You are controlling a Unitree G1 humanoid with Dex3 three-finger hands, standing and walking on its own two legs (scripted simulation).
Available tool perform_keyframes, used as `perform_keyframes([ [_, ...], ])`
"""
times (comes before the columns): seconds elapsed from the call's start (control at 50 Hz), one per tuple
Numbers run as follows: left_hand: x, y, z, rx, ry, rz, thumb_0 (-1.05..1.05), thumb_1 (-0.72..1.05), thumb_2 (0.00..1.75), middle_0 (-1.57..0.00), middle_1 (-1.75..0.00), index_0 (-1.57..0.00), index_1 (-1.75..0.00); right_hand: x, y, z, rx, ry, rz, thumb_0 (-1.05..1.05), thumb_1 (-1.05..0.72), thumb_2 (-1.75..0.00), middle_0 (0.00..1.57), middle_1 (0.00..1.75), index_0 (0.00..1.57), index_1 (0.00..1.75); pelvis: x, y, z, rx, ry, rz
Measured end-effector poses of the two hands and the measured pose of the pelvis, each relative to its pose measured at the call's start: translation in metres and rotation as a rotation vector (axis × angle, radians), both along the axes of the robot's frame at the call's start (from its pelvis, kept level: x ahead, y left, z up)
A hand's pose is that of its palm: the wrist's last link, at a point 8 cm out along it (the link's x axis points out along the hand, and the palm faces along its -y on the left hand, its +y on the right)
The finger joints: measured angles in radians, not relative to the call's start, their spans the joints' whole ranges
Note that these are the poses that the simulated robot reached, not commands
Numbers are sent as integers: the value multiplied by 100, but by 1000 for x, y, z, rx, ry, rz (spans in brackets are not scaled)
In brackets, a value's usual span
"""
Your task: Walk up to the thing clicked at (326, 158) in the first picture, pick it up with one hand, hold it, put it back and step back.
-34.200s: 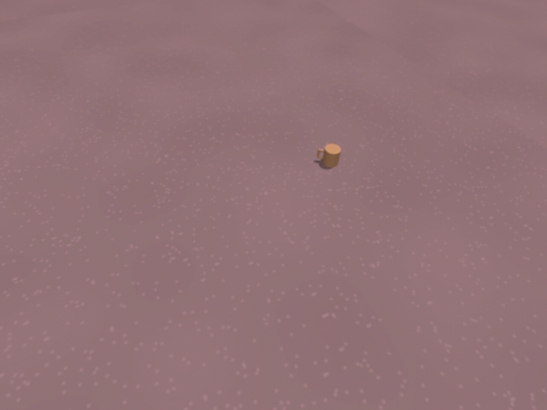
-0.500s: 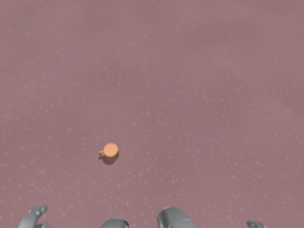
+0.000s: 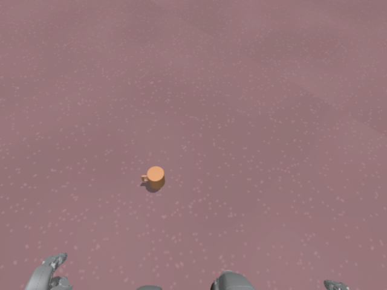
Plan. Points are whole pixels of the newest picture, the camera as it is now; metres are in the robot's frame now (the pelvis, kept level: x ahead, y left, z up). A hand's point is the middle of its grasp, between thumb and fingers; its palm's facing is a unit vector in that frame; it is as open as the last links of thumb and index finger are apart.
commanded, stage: step back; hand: left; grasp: from above
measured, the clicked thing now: (153, 177) +0.68 +0.19 -0.70
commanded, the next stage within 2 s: none
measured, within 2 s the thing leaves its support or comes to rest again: neither
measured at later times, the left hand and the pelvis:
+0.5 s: hand out of the picture -0.07 +0.23 -0.13, palm faces -0.07 -0.92 -0.40, open 7.4 cm; pelvis -0.16 -0.03 +0.01, yaw -5 degrees
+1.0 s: hand out of the picture -0.22 +0.23 -0.14, palm faces -0.06 -0.92 -0.38, open 7.4 cm; pelvis -0.33 -0.04 +0.00, yaw -3 degrees
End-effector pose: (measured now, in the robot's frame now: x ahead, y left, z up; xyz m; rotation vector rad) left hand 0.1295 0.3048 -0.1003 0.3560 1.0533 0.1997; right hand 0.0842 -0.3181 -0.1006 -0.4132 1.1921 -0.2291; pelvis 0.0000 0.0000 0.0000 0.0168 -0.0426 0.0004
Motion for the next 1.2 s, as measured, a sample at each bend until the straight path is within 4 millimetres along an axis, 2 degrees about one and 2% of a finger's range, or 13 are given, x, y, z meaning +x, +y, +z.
perform_keyframes([
  [0.1,-32,5,-2,-16,42,19,1,90,90,-21,-30,-20,-30,-30,11,16,7,-10,6,0,-90,-90,21,30,20,30,-28,2,10,-30,-1,-11],
  [0.24,-91,2,-4,-9,111,4,1,91,90,-21,-30,-20,-30,-57,4,27,-5,-92,-9,0,-90,-90,21,30,21,30,-69,-5,13,-41,8,-60],
  [0.32,-124,-8,-7,6,139,-18,1,91,90,-21,-30,-20,-30,-79,-10,20,-2,-133,-10,0,-90,-90,21,30,21,30,-99,-15,6,-34,5,-91],
  [0.4,-163,-23,-8,23,141,-24,1,91,90,-21,-30,-20,-30,-109,-32,3,14,-144,-29,0,-90,-90,21,30,21,30,-132,-29,-5,-49,-6,-89],
  [0.5,-208,-36,9,23,147,0,1,90,90,-21,-30,-21,-30,-157,-40,0,32,-88,-65,0,-90,-90,21,30,20,30,-160,-33,6,4,-4,-80],
  [0.58,-220,-34,16,40,111,0,1,90,90,-21,-30,-21,-30,-200,-38,-4,34,-21,-57,0,-90,-90,21,30,20,30,-183,-32,8,8,8,-50],
  [0.66,-225,-26,12,42,34,-3,1,90,90,-21,-30,-21,-30,-238,-29,-9,27,52,-31,0,-90,-90,20,30,20,30,-210,-28,3,-5,14,-5],
  [0.72,-233,-18,2,25,-3,2,1,90,90,-21,-30,-21,-30,-261,-18,-11,20,73,-16,1,-90,-90,21,30,20,30,-234,-23,-3,16,-2,10],
  [0.82,-265,-20,0,-5,22,25,1,90,90,-21,-30,-20,-30,-288,-10,5,26,47,-4,1,-90,-90,21,30,21,30,-266,-24,7,-20,-5,5],
  [0.94,-320,-29,-2,-12,74,6,1,91,90,-21,-30,-20,-30,-299,-23,17,1,-51,9,1,-90,-90,21,30,21,30,-307,-33,10,-41,9,-36],
  [1.04,-376,-41,-10,16,121,-11,1,90,90,-21,-30,-20,-30,-312,-46,8,7,-132,16,0,-90,-90,21,30,21,30,-348,-47,-3,-38,15,-75],
  [1.14,-437,-50,0,25,161,16,1,90,90,-21,-30,-21,-30,-349,-54,4,26,-118,-15,0,-90,-90,21,30,20,30,-383,-52,3,-13,4,-66],
  [1.2,-459,-47,7,41,158,31,1,90,90,-21,-30,-21,-30,-378,-53,1,35,-85,-12,0,-90,-90,21,30,20,30,-399,-51,6,1,8,-46],
])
